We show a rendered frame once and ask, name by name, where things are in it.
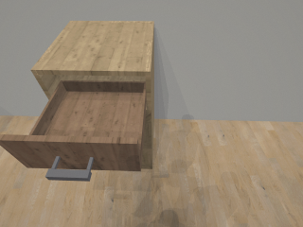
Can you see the handle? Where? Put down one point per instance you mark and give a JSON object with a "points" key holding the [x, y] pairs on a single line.
{"points": [[78, 175]]}

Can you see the drawer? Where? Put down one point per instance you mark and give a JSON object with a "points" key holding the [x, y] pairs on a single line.
{"points": [[103, 119]]}

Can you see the cabinet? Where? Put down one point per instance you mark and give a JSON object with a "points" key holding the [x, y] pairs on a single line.
{"points": [[103, 51]]}

